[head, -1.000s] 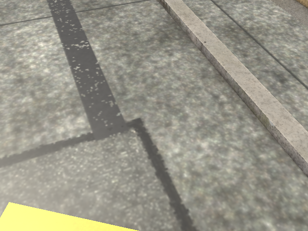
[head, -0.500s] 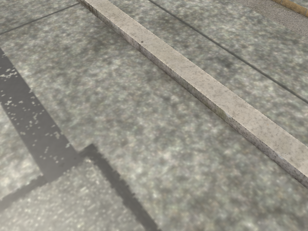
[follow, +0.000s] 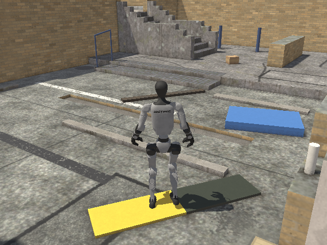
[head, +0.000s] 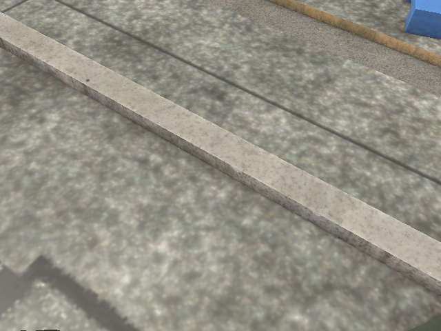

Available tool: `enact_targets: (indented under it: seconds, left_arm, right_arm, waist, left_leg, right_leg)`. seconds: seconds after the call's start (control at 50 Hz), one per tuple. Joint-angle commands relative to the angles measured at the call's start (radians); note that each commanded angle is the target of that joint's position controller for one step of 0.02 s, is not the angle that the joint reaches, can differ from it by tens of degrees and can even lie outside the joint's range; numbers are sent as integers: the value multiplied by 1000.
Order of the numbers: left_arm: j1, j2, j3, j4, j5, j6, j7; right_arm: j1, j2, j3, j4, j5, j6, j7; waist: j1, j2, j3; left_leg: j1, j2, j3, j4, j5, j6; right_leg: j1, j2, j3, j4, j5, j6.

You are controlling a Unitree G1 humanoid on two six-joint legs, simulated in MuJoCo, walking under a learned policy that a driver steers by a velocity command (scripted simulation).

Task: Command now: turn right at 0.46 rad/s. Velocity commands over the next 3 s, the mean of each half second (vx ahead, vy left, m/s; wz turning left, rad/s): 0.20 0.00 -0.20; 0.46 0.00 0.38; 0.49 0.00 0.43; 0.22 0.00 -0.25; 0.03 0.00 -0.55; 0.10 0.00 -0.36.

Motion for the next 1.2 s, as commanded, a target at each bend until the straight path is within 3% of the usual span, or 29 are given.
enact_targets:
  seconds: [0.02,0.12,0.16,0.2,0.26,0.28,0.3,0.32,0.34,0.36,0.38,0.44,0.52,0.68,0.72,0.76,0.78,0.8,0.82,0.84,0.86,0.88,0.9,0.94,0.98,1.02,1.06,1.12,1.2]
  left_arm:
    - [76,120,46,-23,7,5,9]
    - [-11,21,1,-48,1,2,4]
    - [-24,-5,-17,-51,4,-2,-8]
    - [-18,18,-15,-42,-2,-8,-20]
    - [83,26,-10,25,-3,-29,-33]
    - [139,28,-9,47,-2,-37,-31]
    - [249,56,-3,71,3,-45,-26]
    - [294,189,31,78,15,-51,-29]
    - [280,169,30,73,28,-76,-27]
    - [231,107,9,72,26,-97,-21]
    - [203,77,0,71,18,-111,-19]
    - [193,50,-11,80,12,-120,-17]
    - [210,75,-2,101,19,-132,-18]
    - [263,136,27,174,-5,-128,-19]
    - [256,159,34,178,-2,-118,-16]
    - [243,177,35,168,5,-98,-9]
    - [259,152,21,154,16,-101,-1]
    - [383,-4,-25,110,62,-126,-15]
    - [351,42,-36,104,19,-161,-22]
    - [200,108,-17,67,-26,-182,-23]
    - [128,106,-27,36,-26,-194,-18]
    - [96,106,-26,34,0,-197,-11]
    - [106,115,-18,27,16,-190,-10]
    - [143,91,-21,27,31,-170,-16]
    - [123,74,-27,19,37,-158,-18]
    - [17,41,-40,-14,51,-162,-17]
    - [-65,6,-51,-25,46,-170,-23]
    - [-165,22,-44,-50,18,-177,-34]
    - [-137,76,-15,-44,15,-184,-40]
  right_arm:
    - [-92,-112,-28,-99,23,-15,-13]
    - [-18,-117,-25,-74,20,5,-22]
    - [17,-145,-33,-58,31,10,-17]
    - [54,-186,-44,-42,45,13,-8]
    - [72,-194,-43,-20,73,11,2]
    - [71,-160,-32,-14,69,1,6]
    - [23,-80,-6,-33,49,-16,18]
    - [-46,-47,2,-97,41,-42,21]
    - [-119,-132,-24,-117,56,-60,15]
    - [-82,-159,-38,-104,69,-66,21]
    - [-43,-155,-41,-77,64,-69,26]
    - [-46,-120,-37,-60,41,-82,40]
    - [-83,-79,-17,-52,57,-78,60]
    - [-199,-83,0,-118,68,-74,98]
    - [-152,-113,-13,-118,59,-72,93]
    - [71,-188,-56,-66,55,-61,75]
    - [215,-231,-75,-34,59,-52,61]
    - [266,-347,-90,-26,56,-54,54]
    - [341,-285,-79,-25,65,-59,62]
    - [314,-239,-71,-20,60,-60,60]
    - [247,-223,-65,-27,62,-60,54]
    - [167,-200,-55,-49,55,-61,50]
    - [116,-186,-49,-68,40,-62,45]
    - [85,-174,-46,-73,34,-61,38]
    - [95,-181,-47,-60,44,-69,28]
    - [98,-188,-49,-44,51,-68,11]
    - [144,-194,-52,-23,56,-57,0]
    - [222,-201,-56,9,66,-47,-6]
    - [227,-190,-61,21,60,-27,-13]
  waist:
    - [30,143,-70]
    - [-24,190,-110]
    - [-47,227,-130]
    - [-62,265,-98]
    - [-8,206,-42]
    - [21,176,-54]
    - [69,57,-95]
    - [87,-188,-60]
    - [115,-132,29]
    - [73,-120,74]
    - [50,-126,80]
    - [41,-68,61]
    - [60,-65,44]
    - [86,-10,114]
    - [49,-28,57]
    - [-71,-29,-106]
    - [-135,8,-187]
    - [-32,330,-317]
    - [-102,261,-518]
    - [-140,171,-368]
    - [-113,104,-244]
    - [-69,30,-152]
    - [-26,46,-117]
    - [20,83,-85]
    - [28,75,-42]
    - [7,84,3]
    - [-35,99,-14]
    - [-78,113,-17]
    - [-40,153,-33]
  left_leg:
    - [138,285,-277,-209,268,198]
    - [232,234,-152,-187,335,206]
    - [207,231,-152,-232,48,204]
    - [147,247,-193,-274,-164,210]
    - [12,230,-183,-260,-292,176]
    - [-81,202,-153,-207,-285,135]
    - [-238,129,-69,12,-265,67]
    - [-479,3,89,235,-297,-1]
    - [-528,55,-6,392,-321,-7]
    - [-567,85,-36,452,-240,-3]
    - [-575,98,-37,464,-173,2]
    - [-523,107,-9,403,34,-19]
    - [-374,93,22,231,247,-43]
    - [-324,77,-6,-38,284,29]
    - [-237,29,39,-39,195,61]
    - [57,-52,108,-44,161,112]
    - [362,8,5,-5,191,147]
    - [788,260,-433,75,293,299]
    - [887,379,-802,-128,51,422]
    - [804,330,-679,-184,51,357]
    - [649,293,-570,-199,90,318]
    - [474,259,-493,-219,174,296]
    - [346,237,-443,-243,273,297]
    - [218,211,-399,-283,362,307]
    - [121,181,-327,-303,458,296]
    - [18,95,-224,-309,478,248]
    - [-11,46,-190,-281,415,199]
    - [56,83,-277,-261,289,179]
    - [247,144,-394,-121,345,150]
  right_leg:
    - [-121,-57,8,299,14,54]
    - [-43,-82,-69,51,41,84]
    - [63,-106,-122,-122,11,68]
    - [143,-92,-177,-248,-19,43]
    - [364,-68,-220,-568,181,-49]
    - [499,-95,-175,-597,183,-82]
    - [670,-243,29,-640,103,-126]
    - [671,-453,367,-737,-113,-256]
    - [559,-510,482,-820,-186,-335]
    - [556,-472,420,-827,-199,-314]
    - [566,-423,339,-831,-141,-278]
    - [549,-347,154,-848,175,-230]
    - [464,-295,-44,-842,360,-201]
    - [577,-384,-149,-796,457,-160]
    - [634,-383,-179,-675,794,-134]
    - [607,-339,-250,-335,1108,-89]
    - [363,-309,-258,-72,942,-49]
    - [-88,-130,-236,328,-23,17]
    - [-224,-56,-58,519,-159,34]
    - [-316,-121,-27,520,-66,15]
    - [-326,-163,-46,465,17,-1]
    - [-290,-193,-56,392,81,0]
    - [-218,-218,-45,325,120,7]
    - [-162,-234,-55,265,119,26]
    - [-169,-234,-76,174,194,46]
    - [-108,-198,-113,-65,383,65]
    - [-5,-143,-132,-272,570,66]
    - [43,-100,-107,-418,645,56]
    - [56,-107,-60,-484,477,-7]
